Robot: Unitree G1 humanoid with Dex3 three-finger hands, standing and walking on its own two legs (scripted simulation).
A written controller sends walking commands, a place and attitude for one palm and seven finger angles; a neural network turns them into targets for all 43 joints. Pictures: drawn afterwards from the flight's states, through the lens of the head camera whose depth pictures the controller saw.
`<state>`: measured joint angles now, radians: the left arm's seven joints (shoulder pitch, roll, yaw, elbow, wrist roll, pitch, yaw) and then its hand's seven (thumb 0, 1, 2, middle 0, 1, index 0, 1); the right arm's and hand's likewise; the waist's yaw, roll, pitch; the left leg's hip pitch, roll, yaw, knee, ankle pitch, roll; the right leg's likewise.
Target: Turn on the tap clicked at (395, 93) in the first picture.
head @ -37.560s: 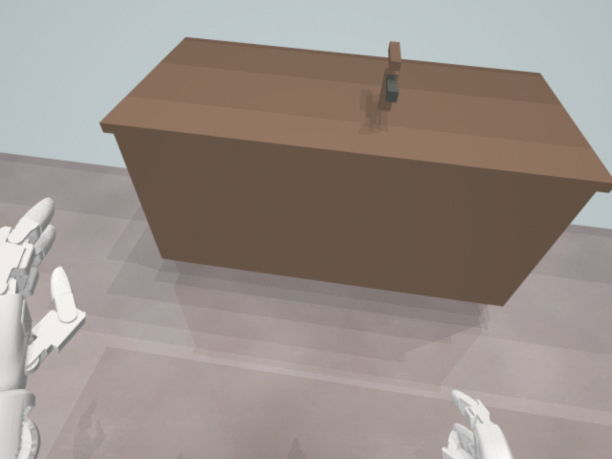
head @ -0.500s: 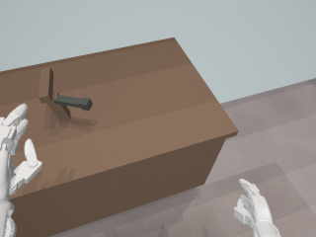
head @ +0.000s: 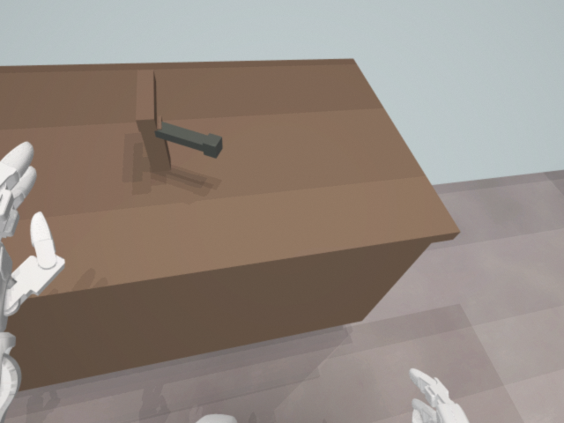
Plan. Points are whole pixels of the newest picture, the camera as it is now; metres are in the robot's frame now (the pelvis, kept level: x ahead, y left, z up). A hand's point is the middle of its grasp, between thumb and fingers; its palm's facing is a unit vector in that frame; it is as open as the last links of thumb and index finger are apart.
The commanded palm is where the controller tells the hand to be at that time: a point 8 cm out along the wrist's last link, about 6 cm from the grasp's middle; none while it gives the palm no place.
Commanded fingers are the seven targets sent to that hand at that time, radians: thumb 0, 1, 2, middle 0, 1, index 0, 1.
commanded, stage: come to a stop and stand still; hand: left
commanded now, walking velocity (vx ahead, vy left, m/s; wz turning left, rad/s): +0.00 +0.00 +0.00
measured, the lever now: (212, 145) +0.53 +0.19 +0.04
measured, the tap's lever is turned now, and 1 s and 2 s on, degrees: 59 59 59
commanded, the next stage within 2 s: look again from close up in 0.24 s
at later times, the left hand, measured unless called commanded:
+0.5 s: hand (67, 255) +0.23 +0.25 +0.16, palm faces +0.37 -0.87 -0.33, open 7.4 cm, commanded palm +0.17 +0.28 +0.18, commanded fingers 0.00 0.90 0.90 -0.20 -0.30 -0.20 -0.30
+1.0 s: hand (105, 242) +0.25 +0.22 +0.16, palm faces +0.35 -0.87 -0.35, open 7.4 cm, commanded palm +0.19 +0.26 +0.18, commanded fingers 0.00 0.90 0.90 -0.20 -0.30 -0.20 -0.30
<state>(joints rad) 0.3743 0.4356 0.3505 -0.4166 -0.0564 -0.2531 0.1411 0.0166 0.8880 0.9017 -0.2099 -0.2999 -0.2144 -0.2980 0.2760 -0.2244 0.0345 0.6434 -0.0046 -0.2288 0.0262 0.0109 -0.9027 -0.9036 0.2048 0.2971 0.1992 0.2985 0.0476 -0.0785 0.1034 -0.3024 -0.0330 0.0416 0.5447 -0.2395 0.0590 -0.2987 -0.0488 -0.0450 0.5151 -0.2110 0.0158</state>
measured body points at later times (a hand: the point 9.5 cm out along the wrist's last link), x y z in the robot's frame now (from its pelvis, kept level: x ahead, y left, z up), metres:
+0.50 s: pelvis +0.00 +0.00 +0.01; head +0.03 +0.03 +0.45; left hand +0.20 +0.29 +0.18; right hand +0.19 -0.22 -0.06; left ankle +0.03 +0.08 -0.73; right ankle +0.04 -0.14 -0.73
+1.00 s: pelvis +0.02 -0.02 +0.00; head +0.02 +0.00 +0.45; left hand +0.22 +0.26 +0.18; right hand +0.18 -0.25 -0.07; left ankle +0.03 +0.08 -0.73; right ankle +0.04 -0.14 -0.73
